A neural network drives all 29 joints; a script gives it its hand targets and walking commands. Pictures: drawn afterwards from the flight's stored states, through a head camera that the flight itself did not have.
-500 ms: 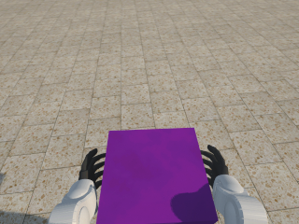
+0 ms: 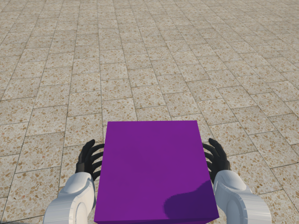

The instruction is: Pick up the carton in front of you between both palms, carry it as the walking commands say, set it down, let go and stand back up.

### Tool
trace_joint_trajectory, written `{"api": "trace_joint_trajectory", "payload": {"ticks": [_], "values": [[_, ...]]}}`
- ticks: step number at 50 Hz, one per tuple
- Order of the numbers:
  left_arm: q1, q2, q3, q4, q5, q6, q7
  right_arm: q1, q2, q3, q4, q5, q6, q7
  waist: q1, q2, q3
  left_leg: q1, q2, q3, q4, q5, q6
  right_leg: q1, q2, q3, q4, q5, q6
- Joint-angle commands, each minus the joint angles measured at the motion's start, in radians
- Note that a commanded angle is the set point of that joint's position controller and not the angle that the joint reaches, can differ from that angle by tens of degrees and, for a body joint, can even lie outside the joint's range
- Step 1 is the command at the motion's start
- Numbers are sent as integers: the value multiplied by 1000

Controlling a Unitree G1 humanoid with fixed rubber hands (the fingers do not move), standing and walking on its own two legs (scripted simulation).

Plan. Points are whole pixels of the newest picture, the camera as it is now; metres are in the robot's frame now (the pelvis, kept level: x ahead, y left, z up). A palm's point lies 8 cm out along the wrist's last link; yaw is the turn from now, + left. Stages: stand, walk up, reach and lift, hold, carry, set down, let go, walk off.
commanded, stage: carry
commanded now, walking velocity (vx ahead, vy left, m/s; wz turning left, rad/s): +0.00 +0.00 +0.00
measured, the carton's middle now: (152, 180) +0.24 +0.00 +0.01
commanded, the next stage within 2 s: none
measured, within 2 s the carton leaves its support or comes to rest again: neither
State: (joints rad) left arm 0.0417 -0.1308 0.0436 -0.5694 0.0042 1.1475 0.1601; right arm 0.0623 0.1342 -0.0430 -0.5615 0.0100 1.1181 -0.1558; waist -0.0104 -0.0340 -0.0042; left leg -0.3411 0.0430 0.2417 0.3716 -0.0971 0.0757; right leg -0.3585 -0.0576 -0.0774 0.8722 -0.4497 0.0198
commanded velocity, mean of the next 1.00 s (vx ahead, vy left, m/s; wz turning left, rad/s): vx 0.00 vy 0.00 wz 0.00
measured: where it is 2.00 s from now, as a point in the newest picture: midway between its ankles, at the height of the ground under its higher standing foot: outside the picture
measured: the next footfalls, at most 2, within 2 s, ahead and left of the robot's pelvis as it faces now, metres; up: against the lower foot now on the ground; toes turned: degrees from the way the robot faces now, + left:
right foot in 0.14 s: +0.14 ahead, -0.15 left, +0.00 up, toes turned +10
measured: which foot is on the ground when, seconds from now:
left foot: down 0.00-1.00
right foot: up 0.00-0.12, down 0.14-1.00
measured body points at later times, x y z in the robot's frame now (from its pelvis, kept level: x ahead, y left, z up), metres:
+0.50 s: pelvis +0.13 -0.03 -0.01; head +0.12 -0.03 +0.44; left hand +0.37 +0.13 +0.08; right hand +0.38 -0.17 +0.08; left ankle +0.07 +0.08 -0.74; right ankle +0.10 -0.13 -0.74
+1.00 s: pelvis +0.11 -0.03 +0.00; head +0.08 -0.03 +0.44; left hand +0.36 +0.13 +0.06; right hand +0.36 -0.17 +0.07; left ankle +0.07 +0.08 -0.74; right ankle +0.10 -0.13 -0.74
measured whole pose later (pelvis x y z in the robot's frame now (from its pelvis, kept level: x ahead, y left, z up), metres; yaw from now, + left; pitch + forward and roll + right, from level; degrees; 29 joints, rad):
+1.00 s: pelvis +0.11 -0.03 +0.00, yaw +2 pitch +2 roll +0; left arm 0.00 -0.13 0.06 -0.37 0.06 1.13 0.13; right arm 0.00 0.13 -0.06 -0.38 -0.06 1.13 -0.13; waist 0.00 0.00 -0.12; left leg -0.19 0.08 0.19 0.49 -0.32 -0.01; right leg -0.24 -0.06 -0.18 0.50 -0.28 -0.01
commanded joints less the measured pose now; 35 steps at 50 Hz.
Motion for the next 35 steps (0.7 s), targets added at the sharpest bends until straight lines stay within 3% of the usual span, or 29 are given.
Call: {"api": "trace_joint_trajectory", "payload": {"ticks": [1,3,5,7,8,9,10,13,16,24,29,35], "values": [[-300,-764,-613,-129,-182,-48,-53,-314,729,578,-138,184,-28,72,8,144,-383,321,258,-176,-92,463,54,72,-12,6,-227,29,1],[-285,-736,-607,-137,-171,-47,-48,-296,703,578,-143,183,-26,72,1,174,-381,312,247,-150,-70,416,56,88,-12,-29,-322,133,5],[-272,-699,-595,-133,-161,-35,-42,-288,668,569,-128,177,-14,65,9,169,-367,249,207,-105,-36,267,22,169,-19,-68,-454,336,9],[-276,-646,-573,-116,-152,-16,-38,-284,629,550,-93,153,3,54,8,138,-317,140,174,-104,-24,46,-31,247,-86,-38,-507,424,16],[-282,-612,-558,-102,-149,-5,-35,-282,608,537,-69,138,13,47,4,83,-277,95,152,-95,-3,-67,-52,243,-152,21,-509,502,15],[-303,-605,-551,-78,-144,0,-33,-300,590,536,-79,131,26,43,2,-4,-231,117,119,-108,-22,-51,-75,179,-164,30,-478,529,-2],[-303,-602,-540,-52,-143,6,-33,-319,585,534,-68,131,37,40,5,-29,-199,145,126,-117,-1,1,-80,143,-156,28,-476,548,-8],[-301,-606,-518,-11,-151,16,-32,-334,587,535,-52,136,49,30,7,-14,-233,182,133,-120,84,218,-86,168,-138,12,-430,738,-17],[-309,-626,-511,-4,-160,14,-29,-342,610,535,-44,142,48,24,7,-16,-294,201,127,-115,120,275,-93,209,-135,5,-393,853,-21],[-338,-686,-542,-48,-178,-9,-36,-352,668,542,-59,151,23,31,9,21,-344,229,124,-112,146,350,-100,239,-122,-8,-347,887,-27],[-327,-680,-548,-59,-174,-14,-37,-339,661,544,-65,149,17,34,9,36,-337,231,130,-116,146,358,-97,232,-114,-14,-342,826,-26],[-323,-664,-543,-55,-165,-10,-35,-340,645,542,-65,147,20,34,8,38,-297,209,134,-123,127,277,-92,212,-112,-13,-361,723,-29]]}}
